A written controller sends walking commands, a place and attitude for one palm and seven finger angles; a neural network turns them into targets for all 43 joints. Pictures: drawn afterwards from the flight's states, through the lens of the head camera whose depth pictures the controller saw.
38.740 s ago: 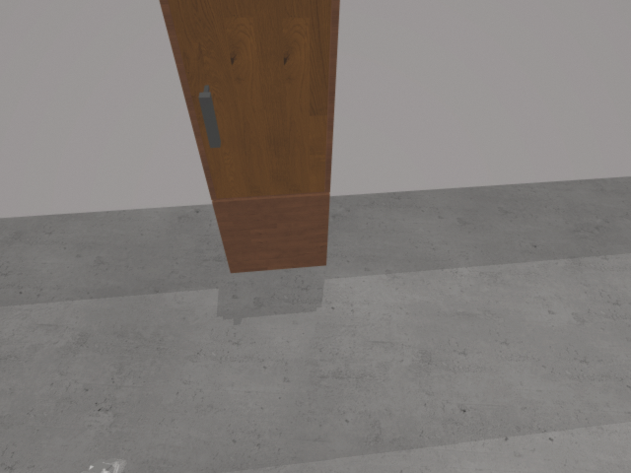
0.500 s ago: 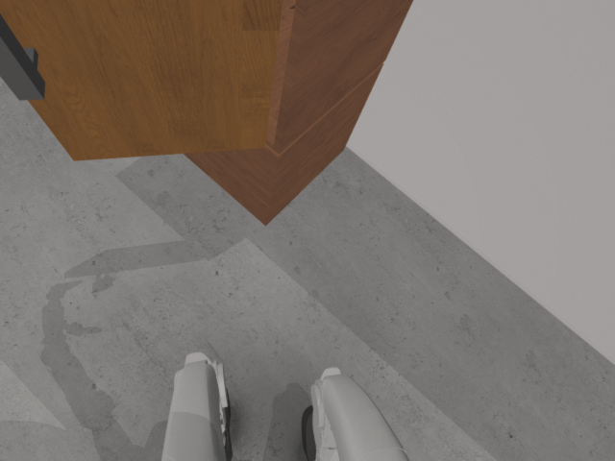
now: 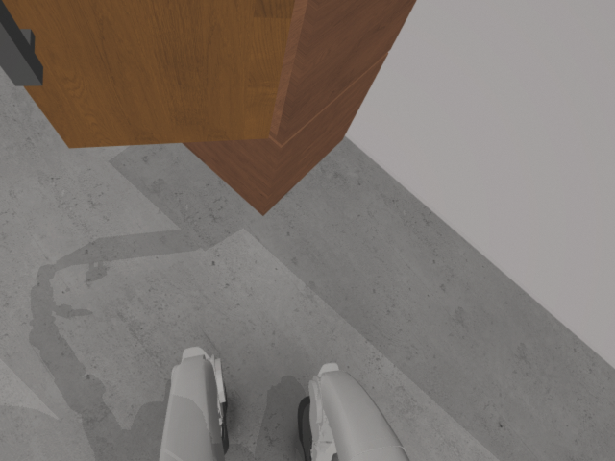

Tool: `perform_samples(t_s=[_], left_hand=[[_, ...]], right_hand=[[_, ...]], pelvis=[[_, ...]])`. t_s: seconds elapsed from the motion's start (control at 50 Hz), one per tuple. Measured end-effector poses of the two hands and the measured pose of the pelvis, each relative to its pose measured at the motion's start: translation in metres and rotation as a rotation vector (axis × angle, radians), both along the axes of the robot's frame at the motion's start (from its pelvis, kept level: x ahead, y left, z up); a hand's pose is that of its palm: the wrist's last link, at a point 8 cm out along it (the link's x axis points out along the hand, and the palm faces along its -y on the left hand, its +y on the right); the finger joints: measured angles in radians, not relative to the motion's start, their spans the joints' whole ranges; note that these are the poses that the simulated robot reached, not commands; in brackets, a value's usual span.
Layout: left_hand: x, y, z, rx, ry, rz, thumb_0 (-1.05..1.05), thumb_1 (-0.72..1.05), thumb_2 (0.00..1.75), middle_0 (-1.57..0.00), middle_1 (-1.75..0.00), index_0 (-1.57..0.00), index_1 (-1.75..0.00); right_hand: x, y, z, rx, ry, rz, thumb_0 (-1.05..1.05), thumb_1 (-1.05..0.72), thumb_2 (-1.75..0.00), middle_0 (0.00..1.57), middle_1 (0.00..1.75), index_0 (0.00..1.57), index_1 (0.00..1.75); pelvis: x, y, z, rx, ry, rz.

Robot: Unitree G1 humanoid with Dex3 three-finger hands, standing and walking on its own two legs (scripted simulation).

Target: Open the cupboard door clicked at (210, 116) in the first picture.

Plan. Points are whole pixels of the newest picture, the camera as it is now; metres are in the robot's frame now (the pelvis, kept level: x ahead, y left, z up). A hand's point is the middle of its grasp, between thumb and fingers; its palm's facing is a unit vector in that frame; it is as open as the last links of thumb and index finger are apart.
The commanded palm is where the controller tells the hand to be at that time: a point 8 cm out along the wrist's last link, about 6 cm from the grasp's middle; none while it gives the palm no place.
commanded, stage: move the hooked fingers beside the handle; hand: left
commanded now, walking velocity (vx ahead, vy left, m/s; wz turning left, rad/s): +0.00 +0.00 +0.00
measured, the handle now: out of the picture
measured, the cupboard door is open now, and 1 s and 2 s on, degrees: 52 52 52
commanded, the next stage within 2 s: slide the fingers in behind the handle in 0.44 s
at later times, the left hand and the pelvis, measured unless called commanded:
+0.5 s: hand out of the picture +0.51 +0.35 +0.09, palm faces +0.20 -0.98 +0.00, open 13.9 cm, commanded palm +0.51 +0.37 +0.09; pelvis +0.00 -0.01 +0.00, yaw +0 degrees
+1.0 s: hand out of the picture +0.51 +0.32 +0.09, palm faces +0.17 -0.98 +0.00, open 13.9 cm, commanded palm +0.50 +0.34 +0.09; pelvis +0.00 -0.01 +0.00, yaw +0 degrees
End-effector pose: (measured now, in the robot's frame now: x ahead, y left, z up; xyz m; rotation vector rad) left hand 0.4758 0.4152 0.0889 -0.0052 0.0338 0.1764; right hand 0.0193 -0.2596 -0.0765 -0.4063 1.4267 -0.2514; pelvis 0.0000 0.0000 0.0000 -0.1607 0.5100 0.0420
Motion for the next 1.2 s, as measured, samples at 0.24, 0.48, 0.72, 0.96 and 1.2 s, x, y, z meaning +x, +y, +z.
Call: perform_samples(t_s=[0.24, 0.48, 0.72, 0.96, 1.2], left_hand=[[-0.003, -0.012, 0.008, 0.0, 0.019, 0.006, -0.01, -0.5, 0.3, -0.3, -1.2, -0.3, -1.2], [-0.001, -0.013, 0.001, 0.002, 0.012, 0.019, -0.01, -0.5, 0.3, -0.3, -1.2, -0.3, -1.2], [-0.002, -0.018, 0.002, 0.001, 0.0, -0.007, -0.02, -0.5, 0.3, -0.3, -1.2, -0.3, -1.2], [0.005, -0.04, 0.004, 0.0, 0.002, -0.003, -0.02, -0.5, 0.3, -0.3, -1.2, -0.3, -1.2], [0.002, -0.043, 0.003, 0.004, 0.0, 0.007, -0.01, -0.5, 0.3, -0.3, -1.2, -0.3, -1.2]], right_hand=[[0.012, -0.008, 0.008, -0.006, -0.059, 0.019, 0.0, -0.9, -0.9, 0.2, 0.3, 0.2, 0.3], [0.004, -0.018, -0.004, -0.014, -0.04, 0.004, 0.0, -0.9, -0.9, 0.2, 0.3, 0.2, 0.3], [-0.001, -0.014, -0.011, 0.013, -0.003, -0.008, 0.0, -0.9, -0.9, 0.2, 0.3, 0.2, 0.3], [0.009, -0.014, -0.003, 0.02, -0.06, -0.007, 0.0, -0.9, -0.9, 0.2, 0.3, 0.2, 0.3], [0.005, -0.016, -0.002, 0.022, -0.051, -0.012, 0.0, -0.9, -0.9, 0.2, 0.3, 0.2, 0.3]], pelvis=[[0.001, -0.003, 0.007, 0.011, -0.026, 0.005], [-0.002, -0.01, -0.003, 0.012, -0.012, -0.007], [-0.001, -0.013, -0.004, 0.013, -0.005, -0.004], [0.002, -0.012, 0.003, 0.019, -0.026, -0.003], [0.003, -0.012, 0.005, 0.026, -0.033, -0.002]])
